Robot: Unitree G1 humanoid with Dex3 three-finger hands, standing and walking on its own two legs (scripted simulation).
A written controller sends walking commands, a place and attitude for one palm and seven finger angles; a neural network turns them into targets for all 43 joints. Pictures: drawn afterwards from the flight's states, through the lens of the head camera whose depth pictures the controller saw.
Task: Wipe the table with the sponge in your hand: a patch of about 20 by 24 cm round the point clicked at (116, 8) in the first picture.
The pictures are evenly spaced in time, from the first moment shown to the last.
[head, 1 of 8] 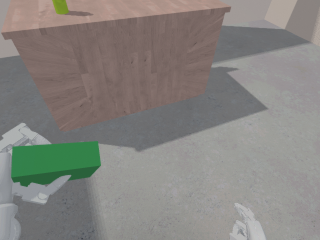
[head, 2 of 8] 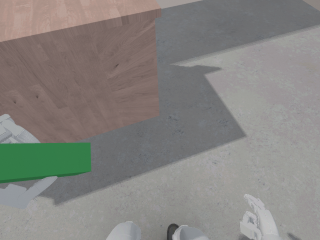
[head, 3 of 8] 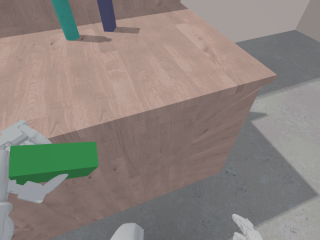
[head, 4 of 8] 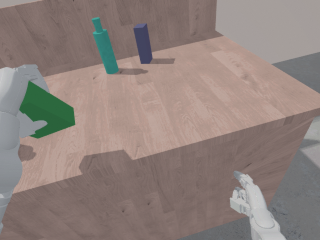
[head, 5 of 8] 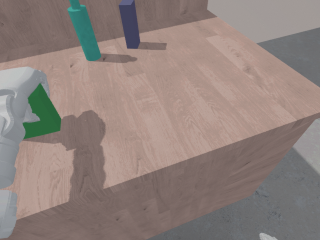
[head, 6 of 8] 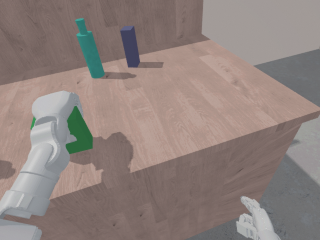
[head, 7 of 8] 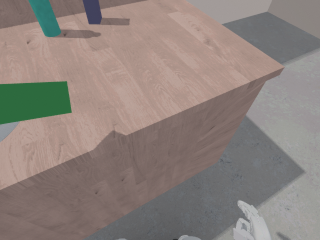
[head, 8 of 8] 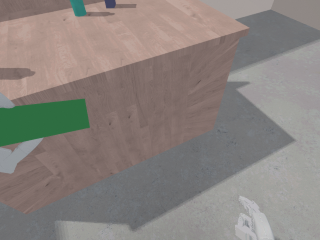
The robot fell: no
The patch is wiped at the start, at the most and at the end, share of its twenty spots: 0.00 1.00 1.00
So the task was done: yes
